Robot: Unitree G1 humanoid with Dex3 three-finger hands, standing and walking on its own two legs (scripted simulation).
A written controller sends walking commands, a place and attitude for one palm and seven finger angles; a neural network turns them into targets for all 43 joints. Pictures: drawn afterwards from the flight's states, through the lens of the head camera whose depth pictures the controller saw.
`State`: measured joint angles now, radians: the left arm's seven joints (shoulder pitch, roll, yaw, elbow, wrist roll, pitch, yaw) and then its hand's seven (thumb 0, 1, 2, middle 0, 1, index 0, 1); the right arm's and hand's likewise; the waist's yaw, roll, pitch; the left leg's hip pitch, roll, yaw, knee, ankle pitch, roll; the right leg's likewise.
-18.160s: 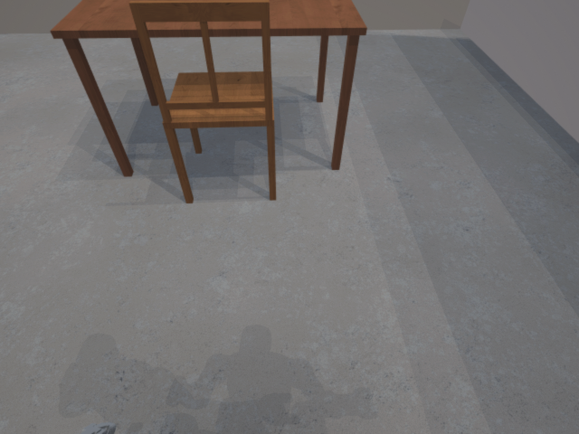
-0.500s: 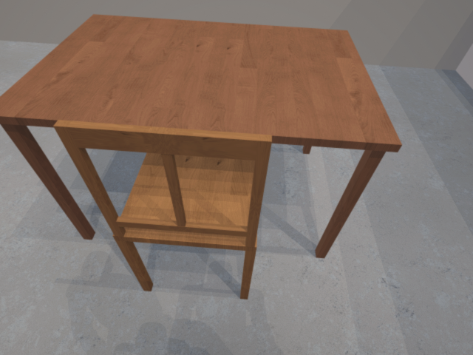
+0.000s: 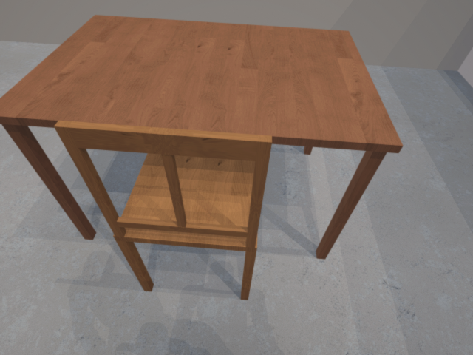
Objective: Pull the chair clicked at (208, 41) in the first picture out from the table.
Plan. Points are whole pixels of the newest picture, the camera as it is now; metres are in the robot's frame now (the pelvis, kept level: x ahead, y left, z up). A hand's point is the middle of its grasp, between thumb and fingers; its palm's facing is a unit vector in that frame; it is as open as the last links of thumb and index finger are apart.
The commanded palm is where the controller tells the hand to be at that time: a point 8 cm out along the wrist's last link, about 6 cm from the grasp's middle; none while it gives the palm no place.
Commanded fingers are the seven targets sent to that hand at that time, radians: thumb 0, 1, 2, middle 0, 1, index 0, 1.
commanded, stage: look again from close up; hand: left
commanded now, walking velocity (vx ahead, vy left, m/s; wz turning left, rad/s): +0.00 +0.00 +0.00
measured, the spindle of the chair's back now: (175, 193) +0.49 +0.19 -0.09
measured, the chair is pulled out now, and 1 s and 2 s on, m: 0.00 0.00 0.00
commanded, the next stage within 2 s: come to a stop and stand still in 1.02 s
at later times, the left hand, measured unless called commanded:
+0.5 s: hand out of the picture -0.03 +0.15 -0.18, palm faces +0.05 -0.99 -0.15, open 7.4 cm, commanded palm none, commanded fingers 0.00 0.90 0.90 -0.20 -0.30 -0.20 -0.30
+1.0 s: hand out of the picture -0.03 +0.14 -0.18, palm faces +0.05 -0.99 -0.15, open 7.4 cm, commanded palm none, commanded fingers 0.00 0.90 0.90 -0.20 -0.30 -0.20 -0.30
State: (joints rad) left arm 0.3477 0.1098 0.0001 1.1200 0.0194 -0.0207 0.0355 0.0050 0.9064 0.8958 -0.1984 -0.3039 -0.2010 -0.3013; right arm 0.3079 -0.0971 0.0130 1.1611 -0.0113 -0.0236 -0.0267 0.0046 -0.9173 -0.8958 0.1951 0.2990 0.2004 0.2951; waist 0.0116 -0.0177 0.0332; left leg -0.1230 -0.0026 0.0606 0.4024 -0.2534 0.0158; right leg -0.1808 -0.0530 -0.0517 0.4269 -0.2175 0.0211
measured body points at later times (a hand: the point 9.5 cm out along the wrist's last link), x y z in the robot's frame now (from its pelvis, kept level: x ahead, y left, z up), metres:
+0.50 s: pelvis +0.00 +0.00 +0.00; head +0.01 +0.00 +0.45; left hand -0.03 +0.20 -0.16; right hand -0.02 -0.20 -0.16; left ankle -0.02 +0.11 -0.74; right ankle +0.01 -0.13 -0.74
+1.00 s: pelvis +0.00 -0.01 +0.00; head +0.01 -0.01 +0.45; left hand -0.03 +0.19 -0.16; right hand -0.02 -0.21 -0.16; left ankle -0.02 +0.11 -0.74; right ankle +0.01 -0.13 -0.74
